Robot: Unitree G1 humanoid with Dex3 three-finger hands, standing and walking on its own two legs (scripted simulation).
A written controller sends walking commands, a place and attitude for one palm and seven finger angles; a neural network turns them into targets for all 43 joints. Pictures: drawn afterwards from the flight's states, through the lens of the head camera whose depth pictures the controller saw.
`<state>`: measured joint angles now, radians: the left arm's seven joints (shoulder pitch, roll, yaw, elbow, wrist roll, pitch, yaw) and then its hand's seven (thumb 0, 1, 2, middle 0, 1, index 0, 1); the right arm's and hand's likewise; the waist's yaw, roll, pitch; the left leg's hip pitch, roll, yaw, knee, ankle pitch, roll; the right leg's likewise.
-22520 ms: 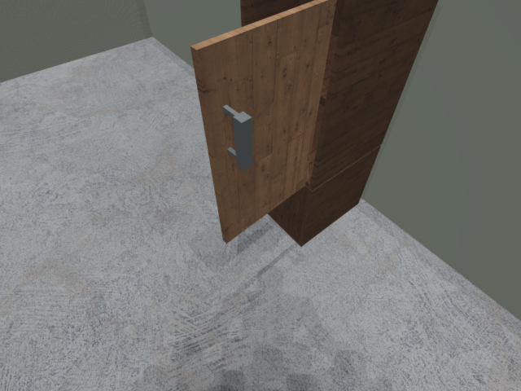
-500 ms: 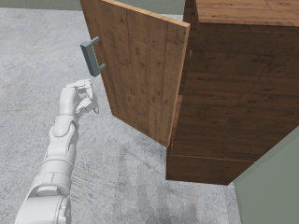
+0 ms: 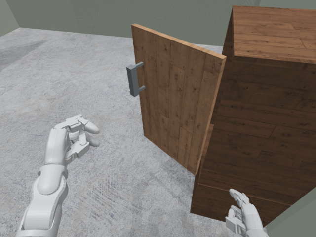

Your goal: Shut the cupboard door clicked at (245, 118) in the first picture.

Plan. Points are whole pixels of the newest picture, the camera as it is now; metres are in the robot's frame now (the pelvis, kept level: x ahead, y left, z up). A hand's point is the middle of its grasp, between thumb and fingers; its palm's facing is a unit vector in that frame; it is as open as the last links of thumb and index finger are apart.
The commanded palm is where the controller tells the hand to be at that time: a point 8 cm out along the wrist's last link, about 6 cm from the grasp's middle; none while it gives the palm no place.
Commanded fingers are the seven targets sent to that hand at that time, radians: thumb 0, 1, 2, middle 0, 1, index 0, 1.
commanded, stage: draw the hand back to the body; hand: left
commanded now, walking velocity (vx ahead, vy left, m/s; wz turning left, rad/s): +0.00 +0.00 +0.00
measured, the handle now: (137, 79) +0.65 +0.15 +0.06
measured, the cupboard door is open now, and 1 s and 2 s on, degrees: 61 61 61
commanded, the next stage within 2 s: step back with the hand held close in 0.78 s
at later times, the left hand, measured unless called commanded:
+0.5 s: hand (24, 171) +0.18 +0.27 +0.16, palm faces +0.46 -0.77 -0.44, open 6.8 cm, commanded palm +0.14 +0.30 +0.17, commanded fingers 0.00 0.90 0.90 -0.20 -0.30 -0.20 -0.30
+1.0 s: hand (29, 167) +0.19 +0.26 +0.17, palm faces +0.45 -0.78 -0.43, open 7.4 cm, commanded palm +0.14 +0.30 +0.17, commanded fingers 0.00 0.90 0.90 -0.20 -0.30 -0.20 -0.30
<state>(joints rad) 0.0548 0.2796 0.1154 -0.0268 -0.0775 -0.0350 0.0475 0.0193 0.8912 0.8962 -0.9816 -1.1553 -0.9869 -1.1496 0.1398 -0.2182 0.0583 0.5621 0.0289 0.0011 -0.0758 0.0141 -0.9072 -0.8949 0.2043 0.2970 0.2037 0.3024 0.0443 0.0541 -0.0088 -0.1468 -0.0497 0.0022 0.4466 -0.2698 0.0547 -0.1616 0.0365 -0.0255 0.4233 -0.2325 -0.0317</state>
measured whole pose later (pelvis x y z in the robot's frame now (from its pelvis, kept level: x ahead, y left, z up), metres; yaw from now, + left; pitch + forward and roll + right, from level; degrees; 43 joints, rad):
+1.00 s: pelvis +0.00 +0.00 +0.00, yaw +0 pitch -2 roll -1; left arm 0.47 0.35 0.38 -0.36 -0.07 -0.13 0.10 0.02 0.88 0.90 -0.21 -0.31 -0.21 -0.30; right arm 0.20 -0.24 0.02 0.61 0.01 -0.05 -0.06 0.02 -0.90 -0.89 0.21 0.30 0.21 0.30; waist 0.05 0.09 -0.03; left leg -0.15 -0.03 0.00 0.45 -0.27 0.05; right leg -0.15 0.05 -0.03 0.38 -0.21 -0.04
